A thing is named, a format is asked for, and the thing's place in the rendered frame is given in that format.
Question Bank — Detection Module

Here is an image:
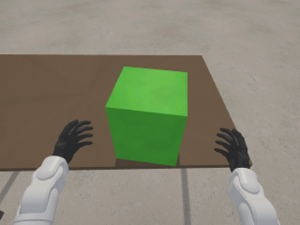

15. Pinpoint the robot left forearm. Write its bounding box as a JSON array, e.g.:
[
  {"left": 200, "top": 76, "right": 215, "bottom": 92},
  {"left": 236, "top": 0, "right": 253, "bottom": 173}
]
[{"left": 13, "top": 156, "right": 69, "bottom": 225}]

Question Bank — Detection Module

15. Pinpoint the robot left hand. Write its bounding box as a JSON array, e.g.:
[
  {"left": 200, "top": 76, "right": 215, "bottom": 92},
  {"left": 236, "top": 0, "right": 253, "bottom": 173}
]
[{"left": 52, "top": 119, "right": 93, "bottom": 164}]

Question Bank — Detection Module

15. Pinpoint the carton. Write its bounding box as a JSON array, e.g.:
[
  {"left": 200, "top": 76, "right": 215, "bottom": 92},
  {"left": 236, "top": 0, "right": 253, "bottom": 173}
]
[{"left": 105, "top": 67, "right": 188, "bottom": 167}]

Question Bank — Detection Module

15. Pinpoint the table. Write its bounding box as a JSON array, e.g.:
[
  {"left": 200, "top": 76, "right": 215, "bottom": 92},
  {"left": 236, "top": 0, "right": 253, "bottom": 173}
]
[{"left": 0, "top": 54, "right": 253, "bottom": 220}]

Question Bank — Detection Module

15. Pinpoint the robot right forearm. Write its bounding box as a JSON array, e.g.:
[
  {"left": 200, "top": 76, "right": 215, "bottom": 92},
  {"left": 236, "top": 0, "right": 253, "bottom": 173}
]
[{"left": 228, "top": 168, "right": 280, "bottom": 225}]

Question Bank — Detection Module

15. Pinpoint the robot right hand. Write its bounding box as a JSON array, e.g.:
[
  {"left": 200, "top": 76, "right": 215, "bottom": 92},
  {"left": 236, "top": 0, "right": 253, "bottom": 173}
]
[{"left": 214, "top": 127, "right": 250, "bottom": 172}]

